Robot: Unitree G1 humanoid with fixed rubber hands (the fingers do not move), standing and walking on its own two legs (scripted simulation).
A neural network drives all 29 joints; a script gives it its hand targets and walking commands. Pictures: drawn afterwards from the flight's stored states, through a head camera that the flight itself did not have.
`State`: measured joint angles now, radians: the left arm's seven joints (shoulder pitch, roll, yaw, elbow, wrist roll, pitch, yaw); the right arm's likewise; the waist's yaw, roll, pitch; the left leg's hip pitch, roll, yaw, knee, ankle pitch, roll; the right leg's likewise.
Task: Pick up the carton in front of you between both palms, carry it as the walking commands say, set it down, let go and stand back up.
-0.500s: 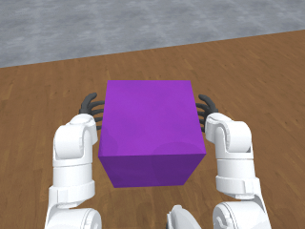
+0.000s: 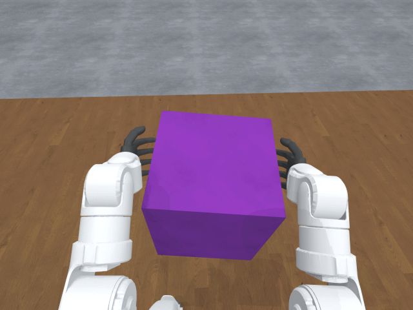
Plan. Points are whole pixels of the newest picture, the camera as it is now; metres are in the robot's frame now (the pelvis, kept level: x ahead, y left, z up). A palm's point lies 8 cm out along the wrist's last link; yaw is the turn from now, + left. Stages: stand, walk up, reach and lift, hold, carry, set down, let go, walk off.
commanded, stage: carry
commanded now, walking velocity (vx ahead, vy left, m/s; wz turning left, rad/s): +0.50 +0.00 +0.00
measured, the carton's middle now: (210, 191) +0.36 +0.02 +0.01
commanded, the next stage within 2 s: none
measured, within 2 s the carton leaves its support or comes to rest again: neither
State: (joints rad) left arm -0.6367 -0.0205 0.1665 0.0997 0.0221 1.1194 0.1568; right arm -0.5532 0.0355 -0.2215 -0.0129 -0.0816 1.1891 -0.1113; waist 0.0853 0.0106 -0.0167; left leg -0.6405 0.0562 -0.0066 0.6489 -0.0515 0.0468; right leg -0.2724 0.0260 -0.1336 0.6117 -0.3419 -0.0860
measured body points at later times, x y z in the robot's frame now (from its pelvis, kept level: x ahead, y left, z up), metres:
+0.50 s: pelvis +0.33 +0.01 -0.06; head +0.34 +0.01 +0.39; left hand +0.71 +0.13 +0.08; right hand +0.68 -0.17 +0.07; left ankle +0.18 +0.11 -0.74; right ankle +0.42 -0.07 -0.78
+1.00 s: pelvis +0.60 +0.04 -0.08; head +0.64 +0.04 +0.37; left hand +0.99 +0.19 +0.03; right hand +0.97 -0.11 +0.02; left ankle +0.64 +0.12 -0.80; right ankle +0.50 -0.08 -0.70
